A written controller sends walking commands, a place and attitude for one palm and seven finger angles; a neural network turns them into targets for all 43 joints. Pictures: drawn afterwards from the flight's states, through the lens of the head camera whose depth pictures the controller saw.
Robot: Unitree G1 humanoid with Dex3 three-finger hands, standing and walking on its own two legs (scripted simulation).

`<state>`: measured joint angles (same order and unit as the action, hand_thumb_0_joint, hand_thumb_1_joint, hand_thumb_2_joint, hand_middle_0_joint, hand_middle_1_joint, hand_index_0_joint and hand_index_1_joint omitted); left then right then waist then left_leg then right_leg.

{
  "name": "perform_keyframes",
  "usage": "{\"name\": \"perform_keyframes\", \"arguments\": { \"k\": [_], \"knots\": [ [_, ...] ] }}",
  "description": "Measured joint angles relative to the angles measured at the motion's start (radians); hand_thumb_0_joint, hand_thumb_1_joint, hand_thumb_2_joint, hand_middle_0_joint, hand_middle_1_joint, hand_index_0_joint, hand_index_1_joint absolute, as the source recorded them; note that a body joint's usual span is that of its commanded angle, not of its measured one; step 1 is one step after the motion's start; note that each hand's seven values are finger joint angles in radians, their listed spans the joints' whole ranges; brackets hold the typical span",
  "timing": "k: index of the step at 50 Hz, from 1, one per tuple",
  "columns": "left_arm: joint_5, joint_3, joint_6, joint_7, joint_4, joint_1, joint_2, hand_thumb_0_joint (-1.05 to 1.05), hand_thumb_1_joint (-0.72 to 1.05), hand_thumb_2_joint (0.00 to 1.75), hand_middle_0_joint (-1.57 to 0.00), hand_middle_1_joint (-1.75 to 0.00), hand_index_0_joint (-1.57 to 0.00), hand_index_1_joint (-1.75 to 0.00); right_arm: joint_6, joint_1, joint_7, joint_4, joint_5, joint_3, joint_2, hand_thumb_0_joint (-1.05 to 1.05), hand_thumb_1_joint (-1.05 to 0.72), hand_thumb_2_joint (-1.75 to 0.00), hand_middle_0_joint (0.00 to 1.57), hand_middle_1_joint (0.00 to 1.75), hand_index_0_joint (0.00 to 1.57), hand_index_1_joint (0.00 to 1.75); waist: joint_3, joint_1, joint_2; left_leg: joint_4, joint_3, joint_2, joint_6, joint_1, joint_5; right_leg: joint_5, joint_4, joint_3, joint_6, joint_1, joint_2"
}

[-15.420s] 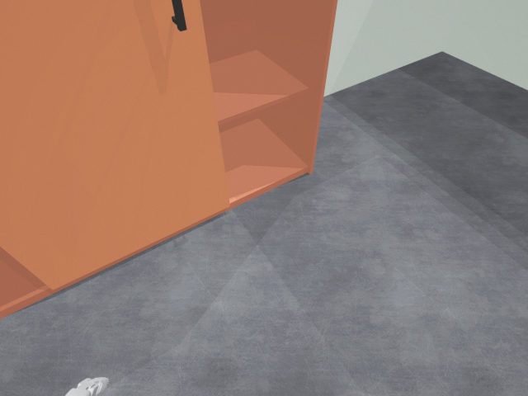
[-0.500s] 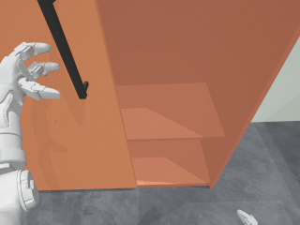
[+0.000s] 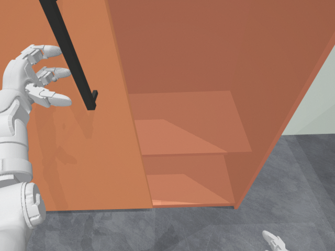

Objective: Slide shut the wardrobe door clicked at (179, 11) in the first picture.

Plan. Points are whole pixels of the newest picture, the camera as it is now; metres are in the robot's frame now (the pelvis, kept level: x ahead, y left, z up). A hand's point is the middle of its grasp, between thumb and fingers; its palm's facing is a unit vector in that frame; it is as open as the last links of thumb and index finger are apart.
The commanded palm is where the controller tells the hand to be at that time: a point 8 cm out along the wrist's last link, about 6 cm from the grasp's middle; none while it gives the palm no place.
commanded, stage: move the hooked fingers beside the handle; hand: left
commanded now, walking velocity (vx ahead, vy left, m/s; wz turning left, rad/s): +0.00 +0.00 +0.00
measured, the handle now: (76, 58) +0.46 +0.21 +0.26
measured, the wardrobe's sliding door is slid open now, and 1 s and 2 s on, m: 0.49 0.49 0.48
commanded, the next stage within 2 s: feel for the door with the fingertips in 0.14 s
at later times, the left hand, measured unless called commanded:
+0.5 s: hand (64, 83) +0.41 +0.23 +0.22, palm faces +0.04 -1.00 -0.04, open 13.9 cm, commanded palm +0.38 +0.28 +0.22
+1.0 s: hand (67, 79) +0.42 +0.23 +0.23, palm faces +0.08 -1.00 -0.05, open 13.9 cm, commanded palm +0.40 +0.27 +0.22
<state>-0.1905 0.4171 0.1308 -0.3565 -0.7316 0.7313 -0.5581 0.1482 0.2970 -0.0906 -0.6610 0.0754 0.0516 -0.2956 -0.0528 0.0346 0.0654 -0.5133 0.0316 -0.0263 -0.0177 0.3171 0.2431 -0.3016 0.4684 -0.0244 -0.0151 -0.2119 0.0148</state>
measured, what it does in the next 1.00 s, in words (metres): stands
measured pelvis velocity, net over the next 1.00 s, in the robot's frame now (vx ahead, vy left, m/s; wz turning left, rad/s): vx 0.00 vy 0.00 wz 0.02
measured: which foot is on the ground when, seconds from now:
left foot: down 0.00-1.00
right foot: down 0.00-1.00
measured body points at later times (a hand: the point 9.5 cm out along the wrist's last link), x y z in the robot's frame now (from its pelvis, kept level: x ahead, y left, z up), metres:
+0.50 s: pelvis +0.00 +0.00 +0.00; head +0.01 -0.02 +0.45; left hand +0.40 +0.29 +0.23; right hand +0.12 -0.26 -0.11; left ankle +0.01 +0.13 -0.74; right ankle -0.04 -0.13 -0.74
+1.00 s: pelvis +0.00 +0.00 +0.00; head +0.00 -0.03 +0.45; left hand +0.41 +0.28 +0.23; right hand +0.13 -0.26 -0.11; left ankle +0.01 +0.13 -0.74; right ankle -0.04 -0.13 -0.74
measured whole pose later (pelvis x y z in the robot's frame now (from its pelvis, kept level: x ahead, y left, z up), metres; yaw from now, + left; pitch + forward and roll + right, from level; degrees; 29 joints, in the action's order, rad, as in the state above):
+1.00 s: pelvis +0.00 +0.00 +0.00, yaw +1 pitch +2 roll -1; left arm -0.19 0.33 0.15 -0.27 -0.71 0.76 -0.48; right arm 0.14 0.28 -0.10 -0.70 0.08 0.05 -0.29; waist -0.04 0.02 0.07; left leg -0.51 0.05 -0.02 -0.02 0.30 0.24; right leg -0.31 0.47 -0.04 -0.01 -0.19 0.01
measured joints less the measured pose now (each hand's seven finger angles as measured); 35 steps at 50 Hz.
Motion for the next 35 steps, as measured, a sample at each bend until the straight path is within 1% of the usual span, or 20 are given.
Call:
{"name": "perform_keyframes", "arguments": {
  "k": [9,13,15,18,21,23,27,30,33,35],
  "knots": [
    [-0.005,0.023,-0.007,-0.032,-0.029,0.000,-0.026,-0.01,-0.50,0.30,-0.36,-1.23,-0.32,-1.21,-0.018,0.013,0.000,0.003,0.001,-0.005,-0.008,0.01,-0.90,-0.90,0.20,0.30,0.20,0.30,-0.007,0.006,-0.001,-0.009,-0.001,-0.003,-0.002,0.014,0.006,-0.005,0.008,0.001,0.002,-0.015,-0.003],
    [-0.002,0.025,-0.010,-0.036,-0.031,-0.006,-0.038,-0.01,-0.50,0.30,-0.36,-1.23,-0.33,-1.22,-0.023,0.021,0.001,0.009,0.004,-0.010,-0.012,0.01,-0.90,-0.90,0.20,0.30,0.20,0.30,-0.007,0.009,-0.002,-0.015,0.000,-0.005,-0.002,0.021,0.009,-0.006,0.011,0.001,0.002,-0.021,-0.005],
    [-0.001,0.020,-0.012,-0.031,-0.017,-0.012,-0.034,-0.01,-0.50,0.30,-0.36,-1.23,-0.33,-1.21,-0.024,0.026,0.001,0.010,0.004,-0.013,-0.014,0.01,-0.90,-0.90,0.20,0.30,0.20,0.30,-0.005,0.009,-0.002,-0.016,0.001,-0.005,-0.002,0.022,0.010,-0.006,0.011,0.000,0.002,-0.020,-0.005],
    [-0.004,0.005,-0.010,-0.015,0.038,-0.037,-0.014,-0.01,-0.50,0.30,-0.35,-1.23,-0.32,-1.21,-0.021,0.032,0.004,0.010,0.004,-0.017,-0.015,0.01,-0.90,-0.90,0.20,0.30,0.20,0.30,-0.003,0.005,0.000,-0.015,0.001,-0.004,-0.001,0.017,0.010,-0.005,0.006,0.000,0.002,-0.013,-0.004],
    [-0.022,-0.014,-0.002,-0.001,0.091,-0.058,0.024,-0.01,-0.50,0.30,-0.33,-1.22,-0.31,-1.21,-0.017,0.029,0.005,0.004,0.004,-0.017,-0.013,0.01,-0.91,-0.90,0.20,0.30,0.20,0.30,-0.004,-0.001,0.001,-0.013,0.001,-0.001,0.000,0.008,0.011,-0.007,0.004,-0.001,0.000,-0.003,-0.002],
    [-0.026,-0.023,0.011,0.013,0.114,-0.066,0.047,-0.01,-0.50,0.30,-0.32,-1.21,-0.31,-1.21,-0.016,0.020,0.006,0.000,0.004,-0.014,-0.008,0.01,-0.91,-0.90,0.20,0.30,0.20,0.30,-0.005,-0.004,0.001,-0.013,0.001,0.000,0.000,0.003,0.012,-0.008,0.005,0.000,0.000,0.000,-0.001],
    [-0.015,-0.033,0.037,0.054,0.161,-0.085,0.083,-0.01,-0.50,0.30,-0.31,-1.20,-0.31,-1.20,-0.012,-0.007,0.009,0.005,-0.001,-0.007,0.004,0.01,-0.91,-0.90,0.20,0.30,0.20,0.30,-0.003,-0.003,0.003,-0.009,-0.002,0.001,0.001,-0.006,0.011,-0.008,0.006,0.002,-0.001,0.006,0.001],
    [-0.012,-0.038,0.043,0.080,0.201,-0.099,0.105,-0.01,-0.50,0.30,-0.31,-1.20,-0.31,-1.20,-0.008,-0.023,0.010,0.014,-0.003,-0.003,0.015,0.01,-0.90,-0.90,0.20,0.30,0.20,0.30,-0.002,-0.006,0.003,-0.003,-0.005,0.000,0.000,-0.017,0.009,-0.008,0.005,0.005,0.000,0.014,0.001],
    [-0.014,-0.048,0.051,0.093,0.218,-0.097,0.121,-0.01,-0.50,0.30,-0.30,-1.20,-0.31,-1.20,-0.007,-0.038,0.010,0.014,-0.004,0.003,0.023,0.01,-0.90,-0.90,0.20,0.30,0.20,0.30,-0.003,-0.011,0.003,-0.001,-0.005,0.001,-0.001,-0.024,0.009,-0.009,0.005,0.005,0.000,0.020,0.001],
    [-0.013,-0.050,0.060,0.098,0.207,-0.089,0.121,-0.01,-0.50,0.30,-0.30,-1.20,-0.31,-1.20,-0.010,-0.048,0.008,0.012,-0.005,0.008,0.026,0.01,-0.90,-0.90,0.20,0.30,0.20,0.30,-0.004,-0.013,0.004,0.001,-0.004,0.001,-0.002,-0.027,0.008,-0.010,0.006,0.004,0.001,0.023,0.001]
  ]
}}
